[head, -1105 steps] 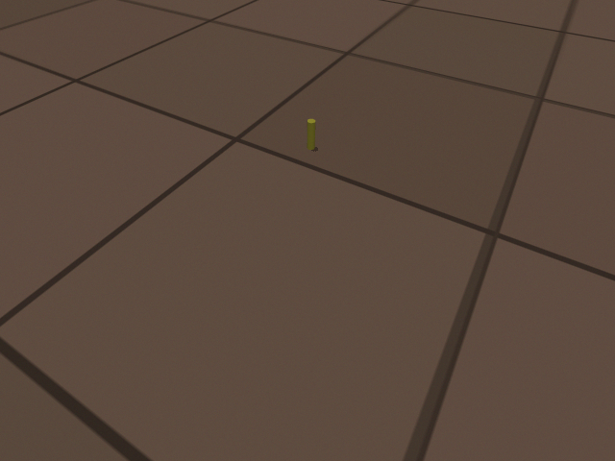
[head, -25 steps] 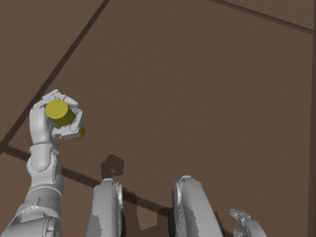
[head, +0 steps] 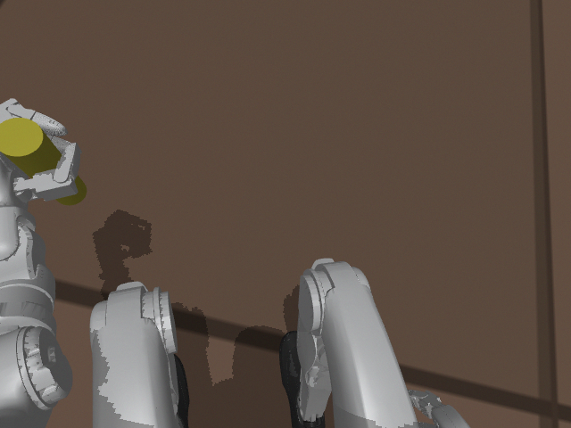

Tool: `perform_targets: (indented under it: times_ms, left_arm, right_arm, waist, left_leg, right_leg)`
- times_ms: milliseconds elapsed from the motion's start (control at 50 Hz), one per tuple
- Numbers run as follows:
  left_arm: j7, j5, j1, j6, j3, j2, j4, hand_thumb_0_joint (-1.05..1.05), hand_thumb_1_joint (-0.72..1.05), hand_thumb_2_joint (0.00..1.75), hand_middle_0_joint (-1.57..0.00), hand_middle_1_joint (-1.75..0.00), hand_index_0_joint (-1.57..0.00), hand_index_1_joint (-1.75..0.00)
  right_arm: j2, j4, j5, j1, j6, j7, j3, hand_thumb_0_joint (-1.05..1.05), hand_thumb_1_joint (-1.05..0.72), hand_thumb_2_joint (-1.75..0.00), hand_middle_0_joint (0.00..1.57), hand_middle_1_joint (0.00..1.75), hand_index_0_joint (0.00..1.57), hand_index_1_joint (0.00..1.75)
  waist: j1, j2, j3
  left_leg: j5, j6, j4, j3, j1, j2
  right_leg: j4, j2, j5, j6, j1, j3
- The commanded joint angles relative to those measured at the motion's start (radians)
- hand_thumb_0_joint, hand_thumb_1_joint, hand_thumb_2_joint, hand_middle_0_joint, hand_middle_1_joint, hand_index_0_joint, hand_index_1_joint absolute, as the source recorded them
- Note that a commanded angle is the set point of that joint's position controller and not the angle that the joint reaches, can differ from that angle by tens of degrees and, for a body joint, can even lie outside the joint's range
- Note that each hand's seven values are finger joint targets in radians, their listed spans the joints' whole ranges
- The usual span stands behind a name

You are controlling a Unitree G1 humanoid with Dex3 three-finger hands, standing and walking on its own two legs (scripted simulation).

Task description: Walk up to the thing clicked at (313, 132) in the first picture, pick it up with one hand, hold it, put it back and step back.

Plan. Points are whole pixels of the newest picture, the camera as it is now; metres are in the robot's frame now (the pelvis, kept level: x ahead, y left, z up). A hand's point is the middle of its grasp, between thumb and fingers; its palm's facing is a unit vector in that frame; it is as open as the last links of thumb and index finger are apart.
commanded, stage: crouch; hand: left
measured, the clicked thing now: (49, 169) +0.48 +0.25 -0.07
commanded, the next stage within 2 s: lower in 0.62 s
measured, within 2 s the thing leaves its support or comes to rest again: rests again in 1.80 s
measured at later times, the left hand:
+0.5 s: hand (70, 176) +0.49 +0.25 -0.12, palm faces +0.18 -0.98 -0.03, open 5.7 cm
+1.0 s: hand (79, 190) +0.49 +0.25 -0.18, palm faces +0.18 -0.98 -0.04, open 5.7 cm
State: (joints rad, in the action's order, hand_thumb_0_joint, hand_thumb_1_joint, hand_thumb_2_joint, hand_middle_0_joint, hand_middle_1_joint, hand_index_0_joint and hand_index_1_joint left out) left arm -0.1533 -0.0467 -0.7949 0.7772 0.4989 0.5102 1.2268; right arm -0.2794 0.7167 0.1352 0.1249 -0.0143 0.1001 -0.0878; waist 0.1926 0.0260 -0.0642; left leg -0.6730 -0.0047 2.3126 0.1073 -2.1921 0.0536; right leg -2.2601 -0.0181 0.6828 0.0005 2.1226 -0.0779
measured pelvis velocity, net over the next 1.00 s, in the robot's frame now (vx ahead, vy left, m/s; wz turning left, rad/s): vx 0.00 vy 0.01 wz -0.12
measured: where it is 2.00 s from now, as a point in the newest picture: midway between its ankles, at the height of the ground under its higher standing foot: (241, 419)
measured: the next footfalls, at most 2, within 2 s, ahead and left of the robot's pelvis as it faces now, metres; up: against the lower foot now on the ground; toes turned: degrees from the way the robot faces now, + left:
none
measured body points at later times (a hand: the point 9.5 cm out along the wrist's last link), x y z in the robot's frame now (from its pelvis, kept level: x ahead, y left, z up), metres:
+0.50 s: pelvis +0.00 +0.01 -0.05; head +0.23 +0.09 +0.33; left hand +0.48 +0.30 -0.12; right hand +0.08 -0.28 -0.14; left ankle +0.09 +0.13 -0.33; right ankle +0.10 -0.12 -0.33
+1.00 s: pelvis +0.00 +0.01 -0.06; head +0.25 +0.11 +0.30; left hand +0.48 +0.30 -0.17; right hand +0.09 -0.27 -0.13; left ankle +0.09 +0.13 -0.33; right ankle +0.10 -0.12 -0.33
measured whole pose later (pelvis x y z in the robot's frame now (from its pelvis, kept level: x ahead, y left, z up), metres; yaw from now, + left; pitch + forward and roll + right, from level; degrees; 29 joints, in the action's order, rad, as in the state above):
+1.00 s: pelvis +0.00 +0.01 -0.06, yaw -7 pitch +22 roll -13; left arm -0.13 -0.07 -0.77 0.87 0.50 0.75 1.34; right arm -0.35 0.62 0.25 -0.02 -0.05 0.14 -0.32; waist 0.25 0.14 0.16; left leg -0.71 -0.01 2.57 0.26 -2.28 0.04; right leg -2.41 0.02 0.67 -0.02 2.14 -0.19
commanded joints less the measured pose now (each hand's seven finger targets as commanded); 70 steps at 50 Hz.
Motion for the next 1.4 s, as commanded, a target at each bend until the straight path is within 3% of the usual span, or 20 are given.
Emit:
perform_targets:
  times_ms: [0, 40, 60, 180, 220, 280, 320, 400, 440, 520, 620, 680, 720, 780, 800, 920, 940, 960, 1060, 1380]
  left_arm:
    - [-0.01, -0.025, -0.329, 0.075, 0.039, 0.253, -0.18, 0.0, 0.53, 1.27, -1.32, -1.36, -1.32, -1.37]
    - [-0.018, -0.025, -0.327, 0.074, 0.036, 0.25, -0.177, 0.0, 0.55, 1.27, -1.32, -1.36, -1.32, -1.37]
    - [-0.02, -0.022, -0.321, 0.076, 0.046, 0.273, -0.188, 0.0, 0.56, 1.26, -1.3, -1.35, -1.3, -1.35]
    - [-0.031, -0.029, -0.319, 0.076, 0.06, 0.306, -0.206, 0.0, 0.62, 1.26, -1.3, -1.35, -1.3, -1.35]
    - [-0.033, -0.03, -0.324, 0.079, 0.053, 0.303, -0.196, 0.0, 0.63, 1.28, -1.31, -1.36, -1.32, -1.36]
    - [-0.026, -0.019, -0.316, 0.086, 0.066, 0.346, -0.211, 0.0, 0.61, 1.28, -1.31, -1.37, -1.32, -1.36]
    - [-0.027, -0.022, -0.309, 0.087, 0.053, 0.32, -0.201, 0.0, 0.63, 1.28, -1.31, -1.37, -1.32, -1.37]
    - [-0.021, -0.027, -0.299, 0.094, 0.067, 0.355, -0.219, 0.0, 0.64, 1.29, -1.33, -1.38, -1.33, -1.37]
    - [-0.025, -0.023, -0.307, 0.094, 0.039, 0.333, -0.211, 0.0, 0.62, 1.29, -1.34, -1.39, -1.34, -1.38]
    - [-0.01, -0.026, -0.271, 0.096, 0.061, 0.354, -0.201, 0.0, 0.61, 1.3, -1.34, -1.39, -1.34, -1.39]
    - [-0.011, -0.032, -0.284, 0.101, 0.03, 0.335, -0.186, 0.0, 0.64, 1.32, -1.37, -1.42, -1.38, -1.41]
    - [0.0, -0.032, -0.274, 0.105, 0.04, 0.353, -0.208, 0.0, 0.61, 1.31, -1.38, -1.42, -1.39, -1.42]
    - [0.003, -0.035, -0.281, 0.108, 0.02, 0.335, -0.194, 0.0, 0.59, 1.29, -1.4, -1.45, -1.41, -1.44]
    - [0.017, -0.045, -0.255, 0.116, 0.033, 0.336, -0.121, 0.0, 0.54, 1.27, -1.41, -1.44, -1.42, -1.44]
    - [0.017, -0.047, -0.258, 0.123, 0.011, 0.315, -0.1, 0.0, 0.54, 1.28, -1.4, -1.44, -1.41, -1.43]
    - [0.023, -0.042, -0.297, 0.176, 0.011, 0.392, -0.071, 0.0, 0.6, 1.29, -1.41, -1.45, -1.43, -1.44]
    - [0.026, -0.044, -0.261, 0.183, 0.038, 0.423, -0.052, 0.0, 0.56, 1.28, -1.42, -1.46, -1.43, -1.45]
    - [0.024, -0.048, -0.324, 0.192, 0.004, 0.399, -0.074, 0.0, 0.59, 1.29, -1.41, -1.45, -1.42, -1.44]
    - [0.038, -0.034, -0.281, 0.216, 0.018, 0.443, -0.023, 0.0, 0.59, 1.28, -1.38, -1.42, -1.39, -1.41]
    - [0.096, -0.028, -0.302, 0.263, -0.014, 0.505, 0.032, 0.0, 0.55, 1.26, -1.35, -1.4, -1.36, -1.39]
  right_arm:
    - [-0.237, -0.045, 0.005, 0.126, 0.012, -0.017, 0.053, 0.0, -0.9, -0.91, 0.2, 0.3, 0.2, 0.3]
    - [-0.249, -0.044, 0.011, 0.129, 0.008, -0.015, 0.044, 0.0, -0.9, -0.91, 0.2, 0.3, 0.2, 0.3]
    - [-0.252, -0.047, 0.014, 0.12, 0.005, -0.015, 0.041, 0.0, -0.9, -0.91, 0.2, 0.3, 0.2, 0.3]
    - [-0.276, -0.046, 0.027, 0.116, -0.006, -0.008, 0.02, 0.0, -0.9, -0.9, 0.2, 0.3, 0.2, 0.3]
    - [-0.28, -0.041, 0.034, 0.121, -0.009, -0.006, 0.009, 0.0, -0.9, -0.9, 0.2, 0.3, 0.2, 0.3]
    - [-0.288, -0.043, 0.044, 0.108, -0.015, -0.002, -0.001, 0.0, -0.9, -0.9, 0.2, 0.3, 0.2, 0.3]
    - [-0.295, -0.041, 0.051, 0.11, -0.021, 0.001, -0.006, 0.0, -0.9, -0.9, 0.2, 0.3, 0.2, 0.3]
    - [-0.306, -0.043, 0.061, 0.102, -0.025, 0.003, -0.02, 0.0, -0.9, -0.9, 0.2, 0.3, 0.2, 0.3]
    - [-0.308, -0.044, 0.066, 0.079, -0.028, 0.003, -0.024, 0.0, -0.9, -0.9, 0.2, 0.3, 0.2, 0.3]
    - [-0.324, -0.053, 0.074, 0.082, -0.036, 0.008, -0.039, 0.0, -0.9, -0.9, 0.2, 0.3, 0.2, 0.3]
    - [-0.334, -0.06, 0.079, 0.059, -0.036, 0.01, -0.055, 0.0, -0.9, -0.9, 0.2, 0.3, 0.2, 0.3]
    - [-0.342, -0.071, 0.084, 0.048, -0.038, 0.012, -0.058, 0.0, -0.9, -0.9, 0.2, 0.3, 0.2, 0.3]
    - [-0.348, -0.068, 0.088, 0.046, -0.038, 0.014, -0.068, 0.0, -0.91, -0.9, 0.2, 0.3, 0.2, 0.3]
    - [-0.352, -0.082, 0.09, 0.031, -0.039, 0.017, -0.087, 0.0, -0.91, -0.9, 0.2, 0.3, 0.2, 0.3]
    - [-0.356, -0.092, 0.094, 0.016, -0.039, 0.017, -0.092, 0.0, -0.9, -0.9, 0.2, 0.3, 0.2, 0.3]
    - [-0.369, -0.116, 0.117, -0.033, -0.033, 0.017, -0.139, 0.0, -0.9, -0.9, 0.2, 0.3, 0.2, 0.3]
    - [-0.38, -0.119, 0.121, -0.035, -0.033, 0.016, -0.141, 0.0, -0.91, -0.9, 0.2, 0.3, 0.2, 0.3]
    - [-0.377, -0.12, 0.127, -0.041, -0.031, 0.016, -0.156, 0.0, -0.91, -0.9, 0.2, 0.3, 0.2, 0.3]
    - [-0.395, -0.129, 0.147, -0.078, -0.034, 0.014, -0.187, 0.0, -0.91, -0.9, 0.2, 0.3, 0.2, 0.3]
    - [-0.42, -0.141, 0.189, -0.144, -0.054, 0.007, -0.274, 0.0, -0.9, -0.9, 0.2, 0.3, 0.2, 0.3]
  waist:
    - [-0.001, -0.219, -0.643]
    - [0.017, -0.236, -0.629]
    - [0.006, -0.24, -0.619]
    - [0.021, -0.265, -0.605]
    - [0.043, -0.257, -0.592]
    - [0.034, -0.286, -0.585]
    - [0.05, -0.276, -0.584]
    - [0.049, -0.287, -0.577]
    - [0.06, -0.3, -0.546]
    - [0.06, -0.312, -0.545]
    - [0.088, -0.293, -0.486]
    - [0.076, -0.322, -0.496]
    - [0.098, -0.324, -0.484]
    - [0.11, -0.285, -0.437]
    - [0.12, -0.268, -0.416]
    - [0.139, -0.275, -0.406]
    - [0.135, -0.269, -0.411]
    - [0.153, -0.296, -0.407]
    - [0.15, -0.342, -0.377]
    - [0.208, -0.345, -0.293]
  left_leg:
    - [0.08, 0.018, -0.232, -0.051, 0.402, -0.026]
    - [0.096, 0.016, -0.213, -0.038, 0.407, -0.023]
    - [0.086, 0.016, -0.209, -0.037, 0.39, -0.023]
    - [0.107, 0.013, -0.162, -0.015, 0.381, -0.018]
    - [0.112, 0.012, -0.142, -0.009, 0.362, -0.015]
    - [0.121, 0.01, -0.129, -0.005, 0.362, -0.013]
    - [0.141, 0.011, -0.111, 0.002, 0.363, -0.011]
    - [0.144, 0.009, -0.091, 0.007, 0.351, -0.009]
    - [0.138, 0.009, -0.083, 0.011, 0.352, -0.005]
    - [0.159, 0.002, -0.082, 0.029, 0.368, -0.004]
    - [0.121, 0.007, -0.066, 0.036, 0.332, -0.003]
    - [0.125, 0.001, -0.07, 0.045, 0.375, -0.001]
    - [0.145, 0.001, -0.061, 0.053, 0.371, -0.001]
    - [0.119, 0.002, -0.053, 0.062, 0.33, -0.001]
    - [0.109, 0.004, -0.049, 0.062, 0.321, 0.0]
    - [0.11, 0.006, -0.021, 0.073, 0.317, 0.007]
    - [0.108, 0.008, -0.014, 0.075, 0.322, 0.008]
    - [0.123, 0.003, -0.014, 0.08, 0.338, 0.01]
    - [0.15, -0.011, -0.02, 0.102, 0.39, 0.02]
    - [0.151, -0.012, 0.002, 0.154, 0.388, 0.032]
  right_leg:
    - [0.219, 0.046, -0.137, 0.029, -0.331, -0.046]
    - [0.196, 0.047, -0.157, 0.03, -0.309, -0.058]
    - [0.187, 0.049, -0.147, 0.03, -0.305, -0.061]
    - [0.143, 0.053, -0.174, 0.028, -0.287, -0.077]
    - [0.138, 0.057, -0.184, 0.025, -0.3, -0.085]
    - [0.118, 0.059, -0.19, 0.026, -0.294, -0.089]
    - [0.112, 0.06, -0.21, 0.023, -0.3, -0.095]
    - [0.101, 0.065, -0.218, 0.021, -0.317, -0.102]
    - [0.091, 0.065, -0.21, 0.023, -0.278, -0.106]
    - [0.078, 0.067, -0.225, 0.024, -0.29, -0.125]
    - [0.079, 0.068, -0.209, 0.02, -0.271, -0.136]
    - [0.071, 0.068, -0.205, 0.024, -0.252, -0.142]
    - [0.063, 0.068, -0.225, 0.022, -0.261, -0.147]
    - [0.067, 0.072, -0.208, 0.02, -0.262, -0.155]
    - [0.07, 0.073, -0.202, 0.019, -0.255, -0.158]
    - [0.065, 0.081, -0.213, 0.011, -0.302, -0.164]
    - [0.067, 0.085, -0.213, 0.01, -0.312, -0.164]
    - [0.062, 0.084, -0.229, 0.01, -0.314, -0.169]
    - [0.044, 0.089, -0.242, 0.013, -0.301, -0.189]
    - [0.039, 0.105, -0.267, 0.001, -0.321, -0.232]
